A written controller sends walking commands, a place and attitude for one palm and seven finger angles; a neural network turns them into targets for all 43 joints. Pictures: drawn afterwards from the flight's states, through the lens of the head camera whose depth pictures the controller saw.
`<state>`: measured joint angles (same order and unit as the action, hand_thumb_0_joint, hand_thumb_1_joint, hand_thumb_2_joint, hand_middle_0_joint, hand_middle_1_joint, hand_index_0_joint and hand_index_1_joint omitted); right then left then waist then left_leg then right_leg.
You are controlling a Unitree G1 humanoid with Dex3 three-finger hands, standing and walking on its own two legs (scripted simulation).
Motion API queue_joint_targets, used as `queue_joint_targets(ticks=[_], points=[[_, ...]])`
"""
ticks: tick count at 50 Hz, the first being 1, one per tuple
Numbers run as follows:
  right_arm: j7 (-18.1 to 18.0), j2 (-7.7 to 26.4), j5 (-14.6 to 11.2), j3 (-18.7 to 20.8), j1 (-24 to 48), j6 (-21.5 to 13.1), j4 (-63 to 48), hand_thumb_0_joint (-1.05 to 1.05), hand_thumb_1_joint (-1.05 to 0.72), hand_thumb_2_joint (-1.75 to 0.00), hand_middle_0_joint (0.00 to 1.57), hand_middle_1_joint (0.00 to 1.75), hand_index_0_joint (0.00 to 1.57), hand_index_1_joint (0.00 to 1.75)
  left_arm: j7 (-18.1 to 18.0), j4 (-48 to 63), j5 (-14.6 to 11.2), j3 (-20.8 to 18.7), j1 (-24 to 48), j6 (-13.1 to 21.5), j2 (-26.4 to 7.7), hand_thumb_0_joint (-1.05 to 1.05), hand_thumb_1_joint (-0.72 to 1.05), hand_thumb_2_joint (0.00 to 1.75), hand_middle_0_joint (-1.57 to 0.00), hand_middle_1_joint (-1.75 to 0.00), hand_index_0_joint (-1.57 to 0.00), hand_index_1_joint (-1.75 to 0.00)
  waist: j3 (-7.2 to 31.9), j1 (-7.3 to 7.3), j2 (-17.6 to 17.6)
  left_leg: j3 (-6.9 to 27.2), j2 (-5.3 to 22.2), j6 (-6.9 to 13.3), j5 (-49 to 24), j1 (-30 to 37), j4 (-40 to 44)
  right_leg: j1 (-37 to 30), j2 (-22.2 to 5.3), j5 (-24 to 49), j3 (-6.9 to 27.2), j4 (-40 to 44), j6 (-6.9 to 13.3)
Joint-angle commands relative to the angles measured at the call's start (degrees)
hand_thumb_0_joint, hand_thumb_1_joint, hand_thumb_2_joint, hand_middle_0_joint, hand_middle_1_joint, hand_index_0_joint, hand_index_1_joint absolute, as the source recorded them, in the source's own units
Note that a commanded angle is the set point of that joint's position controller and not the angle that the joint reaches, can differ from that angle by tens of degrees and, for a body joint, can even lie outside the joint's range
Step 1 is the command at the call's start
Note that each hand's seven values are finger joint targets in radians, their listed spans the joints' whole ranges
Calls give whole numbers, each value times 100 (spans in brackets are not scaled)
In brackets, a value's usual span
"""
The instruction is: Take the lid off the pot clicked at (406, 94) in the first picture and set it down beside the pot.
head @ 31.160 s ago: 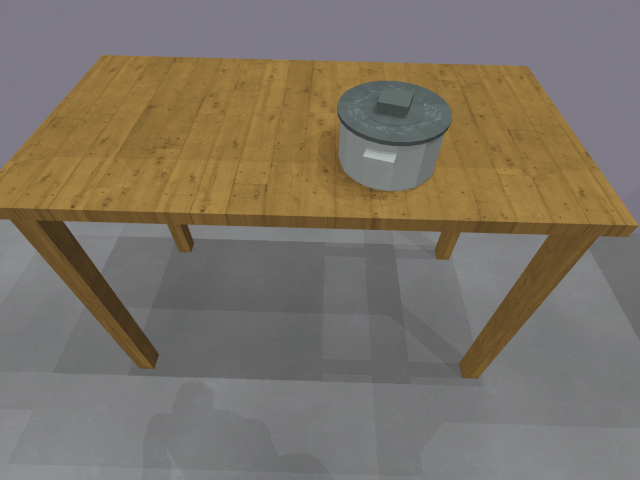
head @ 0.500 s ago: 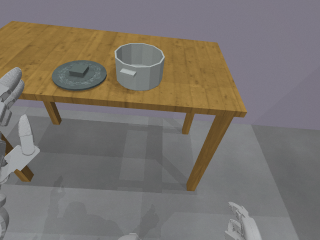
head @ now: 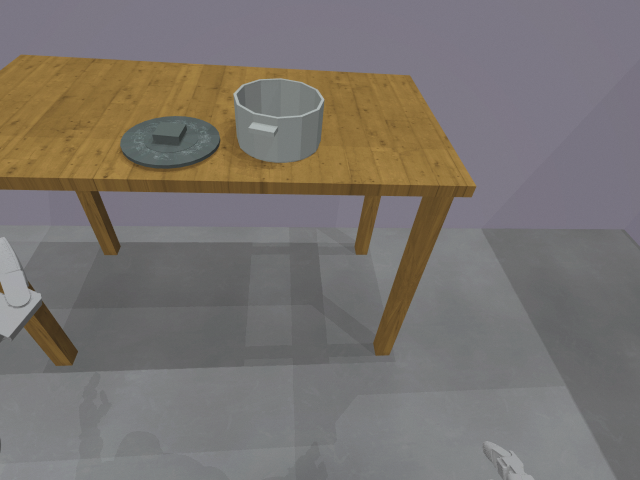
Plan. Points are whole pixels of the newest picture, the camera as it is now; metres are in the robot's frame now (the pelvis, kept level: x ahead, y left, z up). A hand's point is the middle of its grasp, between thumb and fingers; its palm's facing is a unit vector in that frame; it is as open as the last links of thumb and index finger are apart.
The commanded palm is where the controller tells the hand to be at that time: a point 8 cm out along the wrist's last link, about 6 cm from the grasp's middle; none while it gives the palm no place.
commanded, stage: stop stepping back and stand still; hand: left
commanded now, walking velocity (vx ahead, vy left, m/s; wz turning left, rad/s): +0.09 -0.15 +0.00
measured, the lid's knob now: (170, 132) +0.77 +0.34 +0.04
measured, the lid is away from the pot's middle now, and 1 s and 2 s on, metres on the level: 0.23 0.23 0.23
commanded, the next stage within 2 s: let the arm hang, fingers relaxed in 0.92 s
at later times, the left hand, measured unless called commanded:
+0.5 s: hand out of the picture +0.11 +0.23 -0.13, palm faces +0.06 -0.95 -0.30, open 7.4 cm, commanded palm none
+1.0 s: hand out of the picture +0.04 +0.22 -0.16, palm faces +0.04 -0.97 -0.24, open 7.4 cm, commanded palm none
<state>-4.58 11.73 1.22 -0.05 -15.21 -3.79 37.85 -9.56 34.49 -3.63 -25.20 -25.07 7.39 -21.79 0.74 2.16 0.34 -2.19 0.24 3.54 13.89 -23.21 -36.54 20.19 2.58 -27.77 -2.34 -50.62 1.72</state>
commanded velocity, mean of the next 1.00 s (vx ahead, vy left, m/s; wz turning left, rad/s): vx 0.03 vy -0.04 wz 0.00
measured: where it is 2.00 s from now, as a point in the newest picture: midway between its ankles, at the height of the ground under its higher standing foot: outside the picture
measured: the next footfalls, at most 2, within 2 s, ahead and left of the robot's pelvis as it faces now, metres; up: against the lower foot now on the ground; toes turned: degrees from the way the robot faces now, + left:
right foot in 0.16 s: +0.01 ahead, -0.08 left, +0.00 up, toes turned +3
left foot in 0.36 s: +0.04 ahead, +0.14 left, +0.00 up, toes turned +6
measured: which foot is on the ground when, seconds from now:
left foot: down 0.00-0.14, up 0.16-0.34, down 0.36-1.00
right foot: up 0.00-0.14, down 0.16-1.00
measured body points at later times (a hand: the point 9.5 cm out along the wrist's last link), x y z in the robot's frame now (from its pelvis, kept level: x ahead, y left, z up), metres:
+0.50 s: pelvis -0.02 +0.02 -0.03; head -0.03 +0.00 +0.42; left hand +0.11 +0.28 -0.11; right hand +0.09 -0.24 -0.16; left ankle +0.01 +0.16 -0.72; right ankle -0.02 -0.07 -0.73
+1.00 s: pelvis +0.02 +0.03 +0.01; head +0.07 +0.03 +0.46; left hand +0.04 +0.27 -0.14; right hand +0.07 -0.20 -0.15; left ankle +0.00 +0.14 -0.73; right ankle -0.03 -0.08 -0.73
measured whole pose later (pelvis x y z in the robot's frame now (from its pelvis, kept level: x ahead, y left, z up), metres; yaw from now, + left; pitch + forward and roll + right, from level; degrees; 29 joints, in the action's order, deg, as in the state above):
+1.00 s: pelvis +0.02 +0.03 +0.01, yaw +3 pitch +1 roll +0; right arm -2.4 9.8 0.6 1.3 -9.5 1.1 61.9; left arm -2.6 -61.8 0.3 -0.1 -10.3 -0.6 -10.5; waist -5.5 1.2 -1.2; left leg -2.8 0.9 0.5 15.4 -12.8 -27.5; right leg 8.4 0.8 -17.7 -1.0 -25.3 0.8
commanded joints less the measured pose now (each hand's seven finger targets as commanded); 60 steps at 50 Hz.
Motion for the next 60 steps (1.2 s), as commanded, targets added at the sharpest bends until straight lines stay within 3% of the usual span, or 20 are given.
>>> queue_joint_targets(ticks=[1, 3, 5, 6, 7, 8, 13, 14, 16, 18, 20, 22, 24, 26, 29, 31, 33, 36, 43, 60], points=[[172, 585, -5, 146, 959, -500, -1067, 0, -90, -90, 20, 30, 20, 30, 52, 2027, -39, -398, -774, 405, -1133, 0, 90, 90, -20, -30, -20, -30, 66, -283, -1145, 1780, 1278, -156, 2890, -455, 3197, -718, 164, -69, -296, 414, 37], [146, 575, 33, 116, 951, -443, -1154, 0, -90, -90, 20, 30, 20, 30, 11, 2277, -62, -457, -1109, 369, -1200, 0, 90, 90, -20, -30, -20, -30, 255, -232, -1678, 1264, 1033, -399, 2743, -459, 3133, -1458, 388, -282, -612, 1458, 90], [67, 592, 83, 158, 851, -318, -1198, 0, -90, -90, 20, 30, 20, 30, 6, 2207, -35, -584, -1117, 309, -1314, 0, 90, 90, -20, -30, -20, -30, 373, -221, -1148, 722, 683, -546, 2488, -735, 2219, -2246, 222, -31, -415, 2797, 254], [35, 539, 95, 192, 749, -232, -1160, 0, -90, -90, 20, 30, 20, 30, 22, 2115, 4, -665, -952, 293, -1391, 0, 90, 90, -20, -30, -20, -30, 288, -191, -116, 250, 360, -518, 2024, -984, 730, -2064, -468, -94, 395, 3412, 546], [37, 482, 80, 217, 564, -173, -1067, 0, -90, -90, 20, 30, 20, 30, 10, 1930, -1, -837, -829, 317, -1462, 0, 90, 90, -20, -30, -20, -30, 259, -120, 834, 24, 114, -484, 1234, -958, -1113, -1317, -1797, -459, 2210, 4241, 1065], [14, 482, 43, 189, 643, -120, -950, 0, -90, -90, 20, 30, 20, 30, -18, 2158, -135, -868, -119, 385, -1472, 0, 90, 90, -20, -30, -20, -30, 102, -85, 764, 126, 132, -528, 993, -974, -2318, -665, -2308, 128, 2460, 4336, 1360], [-103, 577, -96, 205, 904, -188, -859, 0, -90, -90, 20, 30, 20, 30, -4, 730, -9, -386, 113, 279, -951, 0, 90, 90, -20, -30, -20, -30, -280, -89, 397, -176, 355, -306, 1168, 200, -542, 109, -1622, -847, 1258, 3677, 801], [536, 1065, -87, 447, 383, -347, 427, 0, -90, -90, 20, 30, 20, 30, 666, -3658, 746, 1779, 259, -542, 596, 0, 90, 90, -20, -30, -20, -30, -239, 260, -272, -332, 673, -365, 1226, -79, -733, 287, -1940, 1231, -156, 2174, 514], [577, 940, -39, 368, 57, 317, -155, 0, -90, -90, 20, 30, 20, 30, 906, -4091, 610, 1872, 92, -927, 434, 0, 90, 90, -20, -30, -20, -30, -186, 39, -384, 1006, 998, 186, 1128, 597, 324, 1554, -876, -782, -224, 972, -50], [485, 1524, 150, 529, 228, 335, -380, 0, -90, -90, 20, 30, 20, 30, 1009, -4456, 594, 1978, 662, -836, 583, 0, 90, 90, -20, -30, -20, -30, -460, 21, -314, 2802, 1975, 857, 1205, -57, 1480, 1554, -400, -487, -45, -512, -259], [452, 1497, 220, 496, 318, 344, -228, 0, -90, -90, 20, 30, 20, 30, 1049, -5149, 576, 1949, 1046, -868, 344, 0, 90, 90, -20, -30, -20, -30, -92, -36, -166, 2676, 1885, 692, 2286, -931, 1808, 517, -456, -450, 278, -471, -267], [404, 1328, 233, 376, 810, 449, -165, 0, -90, -90, 20, 30, 20, 30, 1032, -6148, 571, 1928, 625, -921, 72, 0, 90, 90, -20, -30, -20, -30, -167, -508, 154, 1685, 1190, 191, 2445, -2061, 1178, -1135, -428, 33, 400, 724, -207], [360, 822, 63, 322, 1033, 531, -57, 0, -90, -90, 20, 30, 20, 30, 904, -6875, 575, 1933, 300, -843, -554, 0, 90, 90, -20, -30, -20, -30, -799, -660, 2562, 79, -270, -314, 2065, -2169, -2313, -364, -1991, -1253, 3496, 4017, 441], [356, 916, 68, 413, 629, 538, 394, 0, -90, -90, 20, 30, 20, 30, 810, -7348, 536, 2118, 1082, -768, -172, 0, 90, 90, -20, -30, -20, -30, -920, -52, 703, 425, 100, -315, 1574, -1517, -2995, -59, -1849, 499, 2925, 3615, 918], [317, 509, 30, 375, 143, 507, 821, 0, -90, -90, 20, 30, 20, 30, 748, -7897, 541, 2033, 1155, -701, 219, 0, 90, 90, -20, -30, -20, -30, -56, 72, -60, 145, 287, -359, 1784, -397, -1693, -686, -1661, 3237, 1797, 2719, 1113], [297, 328, -10, 284, -350, 428, 1226, 0, -90, -90, 20, 30, 20, 30, 769, -8298, 426, 2108, 988, -715, 190, 0, 90, 90, -20, -30, -20, -30, 385, 135, -228, 39, 223, -341, 205, 725, 382, -1053, -1298, 3919, 1240, 2045, 663], [193, 845, -18, 307, -288, 350, 1352, 0, -90, -90, 20, 30, 20, 30, 837, -8569, 334, 2247, 520, -782, 497, 0, 90, 90, -20, -30, -20, -30, 512, -164, -970, 1590, 1453, 321, -2815, 1865, 1108, -202, -531, 2146, 481, 1464, -90], [88, 896, -60, 253, -395, 373, 1730, 0, -90, -90, 20, 30, 20, 30, 808, -8938, 343, 2377, 669, -828, 546, 0, 90, 90, -20, -30, -20, -30, 497, -53, -1499, 1441, 1620, 589, -4423, 2064, 1199, -310, -355, 610, 228, 1428, -234], [159, 468, -111, 252, -41, 438, 2119, 0, -90, -90, 20, 30, 20, 30, 729, -9443, 374, 2434, 834, -762, 516, 0, 90, 90, -20, -30, -20, -30, 229, -72, 152, 487, 710, -118, -1994, 1487, 932, -1316, -849, 3327, 602, 2721, -13], [230, 362, -32, 254, 211, 364, 2454, 0, -90, -90, 20, 30, 20, 30, 703, -9344, 404, 2304, 1546, -683, 486, 0, 90, 90, -20, -30, -20, -30, -130, -106, -61, 385, 680, -219, -1648, 1574, 1351, -1267, -885, 3092, 699, 3036, -45]])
